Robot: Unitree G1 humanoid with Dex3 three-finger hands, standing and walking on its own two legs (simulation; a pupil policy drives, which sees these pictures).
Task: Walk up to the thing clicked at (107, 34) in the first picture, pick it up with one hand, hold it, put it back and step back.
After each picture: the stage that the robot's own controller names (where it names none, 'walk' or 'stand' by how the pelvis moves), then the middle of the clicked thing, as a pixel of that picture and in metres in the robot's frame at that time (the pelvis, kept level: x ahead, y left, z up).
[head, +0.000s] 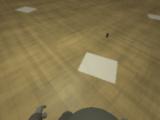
stand; (107, 35) +2.17 -0.53 -0.72
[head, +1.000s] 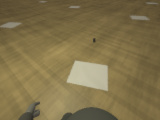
walk; (94, 40) +2.07 -0.05 -0.69
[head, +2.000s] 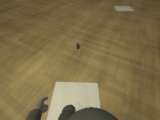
walk; (77, 46) +1.45 +0.27 -0.71
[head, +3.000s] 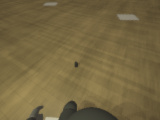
walk; (76, 64) +0.98 +0.25 -0.72
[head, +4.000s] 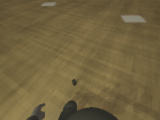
walk; (74, 82) +0.59 +0.21 -0.72
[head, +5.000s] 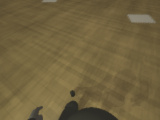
stand; (72, 93) +0.37 +0.21 -0.71
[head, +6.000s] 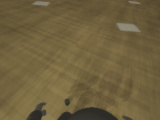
stand; (67, 102) +0.31 +0.18 -0.72
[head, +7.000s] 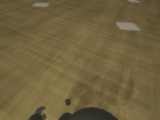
stand; (67, 102) +0.31 +0.19 -0.73
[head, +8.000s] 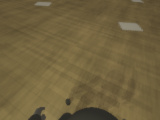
stand; (68, 102) +0.31 +0.19 -0.73
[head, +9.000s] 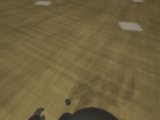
stand; (67, 102) +0.31 +0.19 -0.73
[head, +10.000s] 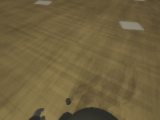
go down; (68, 101) +0.31 +0.19 -0.72
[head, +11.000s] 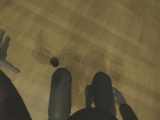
go down; (54, 62) +0.39 +0.23 -0.30
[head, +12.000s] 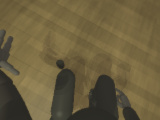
close in; (60, 64) +0.38 +0.23 -0.30
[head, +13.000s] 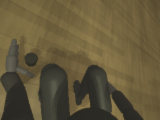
close in; (31, 60) +0.37 +0.27 -0.22
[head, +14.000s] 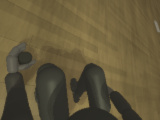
close; (24, 59) +0.37 +0.27 -0.22
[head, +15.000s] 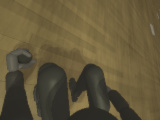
lift; (24, 58) +0.36 +0.27 -0.23
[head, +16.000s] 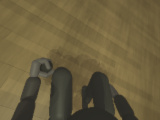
lift; (45, 67) +0.30 +0.26 -0.13
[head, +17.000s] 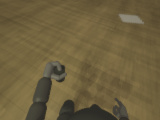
lift; (59, 73) +0.32 +0.18 +0.03
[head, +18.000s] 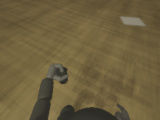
hold; (62, 75) +0.31 +0.17 +0.00
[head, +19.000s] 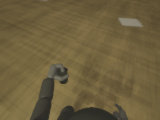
hold; (63, 76) +0.32 +0.17 +0.00
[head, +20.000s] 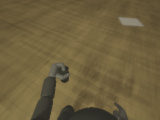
hold; (64, 74) +0.33 +0.16 +0.00
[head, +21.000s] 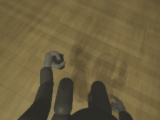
crouch; (59, 62) +0.39 +0.19 -0.09
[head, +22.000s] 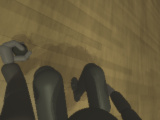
lower; (21, 53) +0.40 +0.28 -0.22
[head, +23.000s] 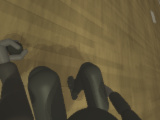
lower; (16, 51) +0.42 +0.28 -0.22
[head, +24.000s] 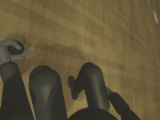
lower; (17, 51) +0.41 +0.28 -0.22
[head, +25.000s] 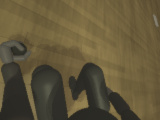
lower; (20, 52) +0.40 +0.28 -0.22
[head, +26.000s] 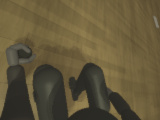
loosen; (25, 55) +0.39 +0.26 -0.22
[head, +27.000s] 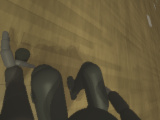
withdraw; (22, 56) +0.39 +0.25 -0.23
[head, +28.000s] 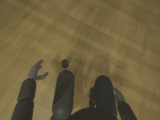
walk; (65, 64) +0.42 +0.20 -0.34
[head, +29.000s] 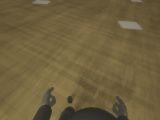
stand; (69, 99) +0.34 +0.15 -0.66
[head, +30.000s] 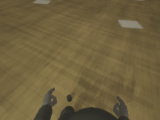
stand; (69, 98) +0.35 +0.17 -0.67
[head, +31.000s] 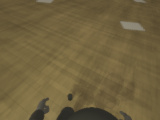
stand; (70, 97) +0.36 +0.16 -0.69
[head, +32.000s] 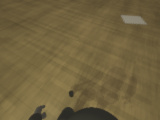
walk; (71, 93) +0.37 +0.16 -0.72
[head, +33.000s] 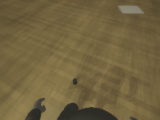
walk; (75, 81) +0.51 +0.16 -0.71
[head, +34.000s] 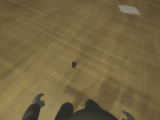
walk; (73, 64) +0.78 +0.15 -0.71
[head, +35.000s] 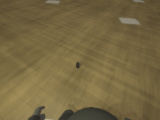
stand; (77, 65) +0.97 +0.17 -0.71
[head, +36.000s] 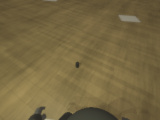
stand; (77, 64) +0.95 +0.17 -0.73
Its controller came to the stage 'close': yes
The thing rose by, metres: 0.71
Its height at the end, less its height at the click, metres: +0.00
